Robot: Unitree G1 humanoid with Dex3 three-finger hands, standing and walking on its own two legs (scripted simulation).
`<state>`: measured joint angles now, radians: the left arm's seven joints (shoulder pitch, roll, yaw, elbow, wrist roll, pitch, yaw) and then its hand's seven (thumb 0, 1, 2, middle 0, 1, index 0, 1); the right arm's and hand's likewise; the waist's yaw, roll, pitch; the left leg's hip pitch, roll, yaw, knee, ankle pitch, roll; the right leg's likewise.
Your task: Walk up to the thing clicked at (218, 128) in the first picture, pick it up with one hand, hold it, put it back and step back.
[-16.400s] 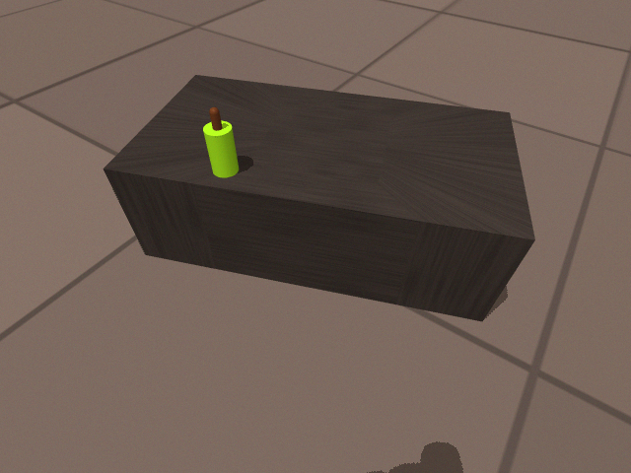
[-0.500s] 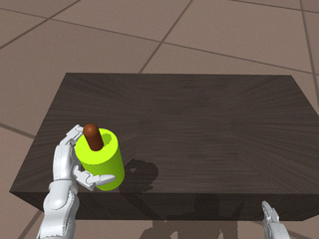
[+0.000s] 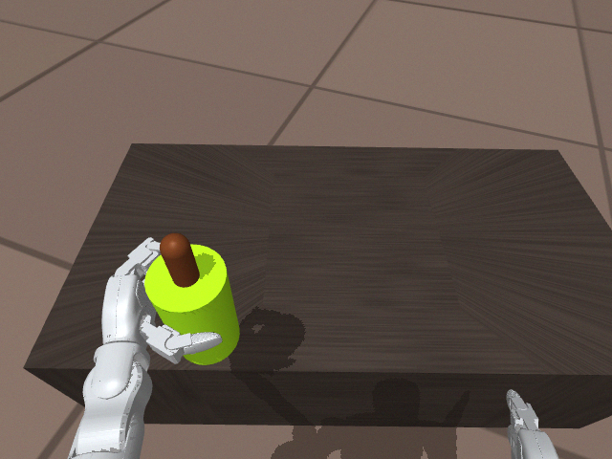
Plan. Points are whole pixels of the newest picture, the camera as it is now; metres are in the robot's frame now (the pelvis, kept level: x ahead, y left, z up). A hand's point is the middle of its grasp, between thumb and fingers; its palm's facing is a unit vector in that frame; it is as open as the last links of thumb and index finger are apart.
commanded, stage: hold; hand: left
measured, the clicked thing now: (194, 296) +0.31 +0.15 +0.08
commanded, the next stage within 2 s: crouch in 1.68 s
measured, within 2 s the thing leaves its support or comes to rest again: neither
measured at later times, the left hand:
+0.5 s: hand (173, 298) +0.32 +0.17 +0.07, palm faces +0.13 -0.99 -0.02, open 11.9 cm
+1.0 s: hand (173, 305) +0.31 +0.17 +0.06, palm faces +0.14 -0.99 -0.02, open 11.9 cm
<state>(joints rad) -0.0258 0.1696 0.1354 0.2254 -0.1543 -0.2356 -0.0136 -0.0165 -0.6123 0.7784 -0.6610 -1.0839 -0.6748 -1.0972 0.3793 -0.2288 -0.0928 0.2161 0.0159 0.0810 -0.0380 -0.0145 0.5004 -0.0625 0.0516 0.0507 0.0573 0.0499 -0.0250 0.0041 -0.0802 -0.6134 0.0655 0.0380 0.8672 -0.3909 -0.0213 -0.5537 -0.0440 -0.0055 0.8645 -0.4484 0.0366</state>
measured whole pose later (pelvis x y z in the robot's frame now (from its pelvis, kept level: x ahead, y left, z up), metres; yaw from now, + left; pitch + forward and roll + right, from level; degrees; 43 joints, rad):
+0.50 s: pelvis +0.00 +0.00 +0.00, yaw +0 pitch +8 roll -1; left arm -0.02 0.17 0.13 0.23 -0.15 -0.25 -0.01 -0.02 -0.61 0.77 -0.67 -1.08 -0.68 -1.09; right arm 0.35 -0.23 -0.10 0.28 0.01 0.06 -0.04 -0.01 0.49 -0.07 0.05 0.05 0.06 0.05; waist -0.02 0.00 -0.08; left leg -0.60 0.06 0.04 0.85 -0.39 -0.02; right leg -0.53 -0.05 -0.01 0.84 -0.44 0.04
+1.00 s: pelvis +0.00 +0.00 +0.00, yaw +0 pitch +7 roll +0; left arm 0.00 0.17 0.14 0.24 -0.15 -0.27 -0.01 -0.02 -0.61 0.77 -0.67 -1.08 -0.68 -1.09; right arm 0.34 -0.22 -0.10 0.29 0.01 0.05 -0.03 -0.01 0.49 -0.07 0.05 0.05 0.06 0.05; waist -0.02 0.00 -0.07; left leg -0.59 0.06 0.03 0.84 -0.38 -0.02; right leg -0.53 -0.05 -0.01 0.84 -0.44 0.04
